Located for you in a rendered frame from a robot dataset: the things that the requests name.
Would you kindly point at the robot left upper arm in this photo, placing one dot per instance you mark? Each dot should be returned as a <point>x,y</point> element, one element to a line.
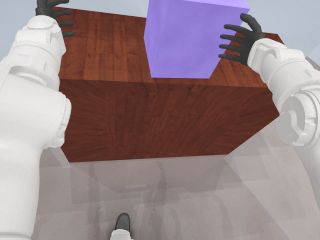
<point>33,117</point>

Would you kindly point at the robot left hand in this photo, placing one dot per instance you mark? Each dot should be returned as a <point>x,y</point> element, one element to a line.
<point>44,7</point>

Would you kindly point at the left robot shin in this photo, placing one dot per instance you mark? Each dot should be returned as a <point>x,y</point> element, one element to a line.
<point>120,231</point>

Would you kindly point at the robot right hand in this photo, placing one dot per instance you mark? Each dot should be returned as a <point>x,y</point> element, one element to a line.
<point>250,37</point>

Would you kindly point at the robot left forearm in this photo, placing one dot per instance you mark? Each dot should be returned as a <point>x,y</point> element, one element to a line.
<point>36,53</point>

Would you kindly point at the robot left foot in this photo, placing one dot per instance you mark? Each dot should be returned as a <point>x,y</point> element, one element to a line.
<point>123,222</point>

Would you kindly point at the pedestal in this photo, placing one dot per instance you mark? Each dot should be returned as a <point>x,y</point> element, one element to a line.
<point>120,112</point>

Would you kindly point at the carton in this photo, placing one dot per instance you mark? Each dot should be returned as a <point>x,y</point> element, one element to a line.
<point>182,37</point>

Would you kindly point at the robot right upper arm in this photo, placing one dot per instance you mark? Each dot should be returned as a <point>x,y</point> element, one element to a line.
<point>298,126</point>

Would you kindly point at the robot right forearm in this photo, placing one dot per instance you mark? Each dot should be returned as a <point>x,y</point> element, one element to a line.
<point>285,71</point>

